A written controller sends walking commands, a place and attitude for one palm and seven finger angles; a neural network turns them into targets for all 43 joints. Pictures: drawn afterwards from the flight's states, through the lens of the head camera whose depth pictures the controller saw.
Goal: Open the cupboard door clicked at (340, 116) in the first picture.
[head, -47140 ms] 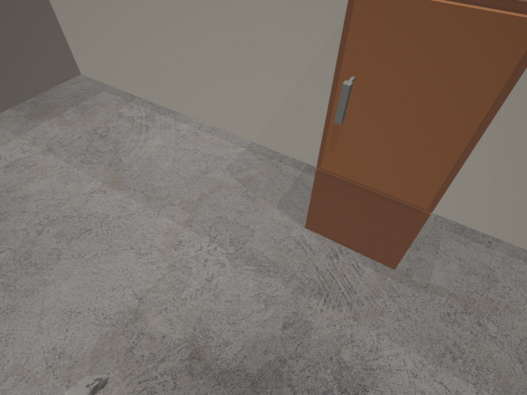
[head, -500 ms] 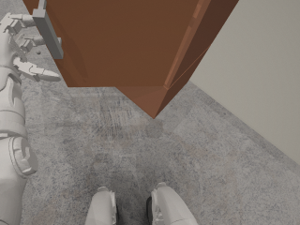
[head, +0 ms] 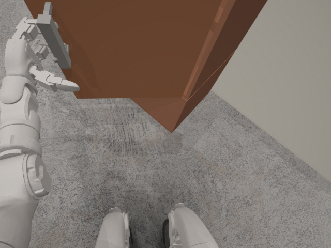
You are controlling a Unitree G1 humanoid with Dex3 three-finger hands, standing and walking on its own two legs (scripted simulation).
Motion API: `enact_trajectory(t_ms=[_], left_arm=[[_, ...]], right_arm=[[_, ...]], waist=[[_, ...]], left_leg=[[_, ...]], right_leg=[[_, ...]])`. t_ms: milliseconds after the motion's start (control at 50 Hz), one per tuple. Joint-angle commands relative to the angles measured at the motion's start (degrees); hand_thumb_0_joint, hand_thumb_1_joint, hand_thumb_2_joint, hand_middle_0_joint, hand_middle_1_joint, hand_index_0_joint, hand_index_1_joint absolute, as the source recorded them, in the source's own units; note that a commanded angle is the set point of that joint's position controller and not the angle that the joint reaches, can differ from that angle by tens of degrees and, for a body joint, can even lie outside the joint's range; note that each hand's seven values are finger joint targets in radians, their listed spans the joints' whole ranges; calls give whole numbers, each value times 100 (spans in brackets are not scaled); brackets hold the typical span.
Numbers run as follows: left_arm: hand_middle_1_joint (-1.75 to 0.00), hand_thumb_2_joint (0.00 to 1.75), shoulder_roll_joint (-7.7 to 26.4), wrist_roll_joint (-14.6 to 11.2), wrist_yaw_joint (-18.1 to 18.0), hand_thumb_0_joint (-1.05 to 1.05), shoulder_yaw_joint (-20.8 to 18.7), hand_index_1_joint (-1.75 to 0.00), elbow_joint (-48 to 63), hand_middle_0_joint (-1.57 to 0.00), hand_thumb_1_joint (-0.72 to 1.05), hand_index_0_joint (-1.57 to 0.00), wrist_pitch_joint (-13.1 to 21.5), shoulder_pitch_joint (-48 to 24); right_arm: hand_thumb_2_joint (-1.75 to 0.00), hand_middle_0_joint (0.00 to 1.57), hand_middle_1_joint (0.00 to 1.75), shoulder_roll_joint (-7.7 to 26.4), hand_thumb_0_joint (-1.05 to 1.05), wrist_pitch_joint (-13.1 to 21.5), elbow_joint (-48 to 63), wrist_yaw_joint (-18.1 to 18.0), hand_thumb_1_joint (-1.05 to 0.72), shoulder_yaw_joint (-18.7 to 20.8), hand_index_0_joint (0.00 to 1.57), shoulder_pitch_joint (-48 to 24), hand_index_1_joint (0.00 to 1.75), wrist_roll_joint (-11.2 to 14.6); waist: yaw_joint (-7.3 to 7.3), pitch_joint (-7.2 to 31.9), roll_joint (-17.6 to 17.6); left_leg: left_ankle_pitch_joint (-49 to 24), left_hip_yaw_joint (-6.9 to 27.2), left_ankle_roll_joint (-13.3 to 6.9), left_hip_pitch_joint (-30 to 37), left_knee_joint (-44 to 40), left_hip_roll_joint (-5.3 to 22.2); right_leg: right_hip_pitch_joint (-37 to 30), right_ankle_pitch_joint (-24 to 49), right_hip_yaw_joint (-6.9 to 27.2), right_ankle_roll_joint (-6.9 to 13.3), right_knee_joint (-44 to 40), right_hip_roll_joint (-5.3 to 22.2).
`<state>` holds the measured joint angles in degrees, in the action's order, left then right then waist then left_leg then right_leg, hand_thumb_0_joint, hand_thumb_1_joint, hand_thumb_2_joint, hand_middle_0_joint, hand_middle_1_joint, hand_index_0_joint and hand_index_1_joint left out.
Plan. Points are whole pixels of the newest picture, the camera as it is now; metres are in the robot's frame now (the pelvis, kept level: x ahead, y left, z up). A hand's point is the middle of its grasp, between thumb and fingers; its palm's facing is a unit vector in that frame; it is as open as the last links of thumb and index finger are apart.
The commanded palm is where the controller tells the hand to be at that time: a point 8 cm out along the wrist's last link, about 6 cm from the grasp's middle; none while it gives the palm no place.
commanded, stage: slide the fingers in behind the handle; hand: left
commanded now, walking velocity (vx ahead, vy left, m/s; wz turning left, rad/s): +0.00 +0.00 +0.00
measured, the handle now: (57, 37) +0.58 +0.20 +0.07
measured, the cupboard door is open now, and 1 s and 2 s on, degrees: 46 46 56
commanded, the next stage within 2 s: close the thumb around the handle in 0.70 s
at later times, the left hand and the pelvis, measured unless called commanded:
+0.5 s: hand (67, 60) +0.52 +0.17 +0.06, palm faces +0.00 -1.00 -0.03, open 14.0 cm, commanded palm +0.50 +0.21 +0.06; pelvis +0.00 +0.00 +0.00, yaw +0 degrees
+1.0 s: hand (67, 60) +0.52 +0.17 +0.06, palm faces +0.00 -1.00 -0.01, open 12.9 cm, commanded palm +0.50 +0.22 +0.06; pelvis +0.00 +0.00 +0.00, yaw +1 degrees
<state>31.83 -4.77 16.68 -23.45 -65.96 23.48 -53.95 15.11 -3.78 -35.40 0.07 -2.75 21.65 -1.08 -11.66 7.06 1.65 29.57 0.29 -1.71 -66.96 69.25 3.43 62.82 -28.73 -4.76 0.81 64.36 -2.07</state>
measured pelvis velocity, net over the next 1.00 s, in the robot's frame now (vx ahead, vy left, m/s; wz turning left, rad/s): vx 0.00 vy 0.00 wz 0.01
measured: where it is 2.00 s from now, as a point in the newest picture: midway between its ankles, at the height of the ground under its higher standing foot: outside the picture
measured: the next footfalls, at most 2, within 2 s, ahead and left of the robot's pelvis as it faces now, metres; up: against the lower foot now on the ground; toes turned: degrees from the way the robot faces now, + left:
none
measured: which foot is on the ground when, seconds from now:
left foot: down 0.00-1.00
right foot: down 0.00-1.00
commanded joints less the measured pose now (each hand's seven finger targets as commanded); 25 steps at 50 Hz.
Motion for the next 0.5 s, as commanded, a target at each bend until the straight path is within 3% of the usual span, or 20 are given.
enact_trajectory(t_ms=[0, 20, 60, 220, 240, 300, 340, 400, 480], left_arm=[[-120, 30, 1130, -88, -113, 0, 50, -120, 1232, -30, -50, -30, 333, -2509], [-120, 30, 1069, -84, -135, 0, 68, -120, 1079, -30, -50, -30, 267, -2404], [-120, 30, 1213, -68, -205, 0, -31, -120, 1130, -30, -50, -30, 265, -2553], [-120, 30, 714, 8, -389, 0, 248, -120, 1103, -30, -50, -30, 431, -2345], [-120, 30, 632, -12, -406, 0, 285, -120, 1097, -30, -50, -30, 461, -2427], [-120, 30, 899, -17, -465, 0, 54, -120, 972, -30, -50, -30, 418, -2409], [-120, 30, 1135, 11, -529, 0, -134, -120, 1054, -30, -50, -30, 468, -2455], [-120, 30, 820, 117, -540, 0, 186, -120, 1171, -30, -50, -30, 543, -2520], [-120, 30, 744, 2, -477, 0, 193, -120, 1196, -30, -50, -30, 586, -2429]], right_arm=[[-90, 20, 30, 1089, 0, 1, 151, -10, -90, 436, 20, 1150, 30, 0], [-90, 20, 30, 1080, 0, -6, 161, -5, -90, 436, 20, 1146, 30, 13], [-90, 20, 30, 1092, 0, -14, 162, -27, -90, 427, 20, 1160, 30, 5], [-90, 20, 30, 1034, 0, -20, 192, 55, -90, 452, 20, 1138, 30, -31], [-90, 20, 30, 1033, 0, -11, 187, 56, -90, 453, 20, 1152, 30, -51], [-90, 20, 30, 1061, 0, -34, 183, 49, -90, 449, 20, 1158, 30, -36], [-90, 20, 30, 1061, 0, -32, 234, 30, -90, 435, 20, 1165, 30, -42], [-90, 20, 30, 1001, 0, -26, 221, 67, -90, 435, 20, 1115, 30, -54], [-90, 20, 30, 1025, 0, -42, 195, 57, -90, 460, 20, 1111, 30, -35]], waist=[[-51, 3144, 1131], [-54, 3017, 949], [-66, 3046, 935], [-37, 2953, 929], [-88, 2952, 964], [-49, 2915, 686], [12, 2987, 711], [0, 3058, 1016], [-41, 3133, 786]], left_leg=[[-2931, 503, 42, 3277, -626, -70], [-2795, 463, 18, 3115, -640, -92], [-2822, 452, 8, 3046, -641, -94], [-2820, 467, 52, 3165, -689, -105], [-2859, 483, 38, 3216, -669, -108], [-2602, 424, 17, 2891, -682, -130], [-2637, 400, -3, 2816, -679, -157], [-2675, 401, 28, 2999, -664, -152], [-2766, 418, 23, 3068, -676, -136]], right_leg=[[-794, 2029, 175, 51, -663, -144], [-873, 2011, 181, 41, -705, -148], [-944, 2098, 200, 35, -677, -131], [-821, 1996, 161, 60, -678, -134], [-740, 1984, 154, 64, -667, -135], [-999, 1987, 193, 36, -691, -130], [-1143, 2076, 226, 48, -657, -128], [-993, 2038, 223, 48, -651, -114], [-1090, 2151, 219, 38, -685, -129]])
